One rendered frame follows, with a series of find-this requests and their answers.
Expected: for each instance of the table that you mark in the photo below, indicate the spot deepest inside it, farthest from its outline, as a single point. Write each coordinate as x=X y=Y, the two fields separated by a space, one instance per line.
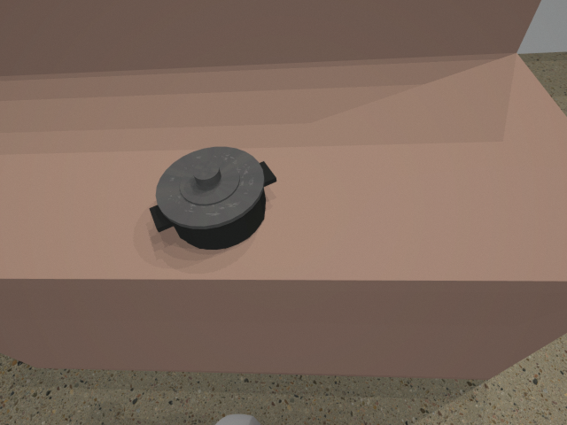
x=417 y=227

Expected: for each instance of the knob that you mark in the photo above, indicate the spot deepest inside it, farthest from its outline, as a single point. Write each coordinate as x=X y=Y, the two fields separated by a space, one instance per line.
x=207 y=174

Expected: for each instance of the lid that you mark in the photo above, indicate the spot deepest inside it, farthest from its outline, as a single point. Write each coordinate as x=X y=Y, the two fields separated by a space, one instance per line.
x=189 y=205

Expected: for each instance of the pot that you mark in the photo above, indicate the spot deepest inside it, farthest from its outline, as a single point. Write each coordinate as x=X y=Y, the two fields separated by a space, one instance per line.
x=225 y=236

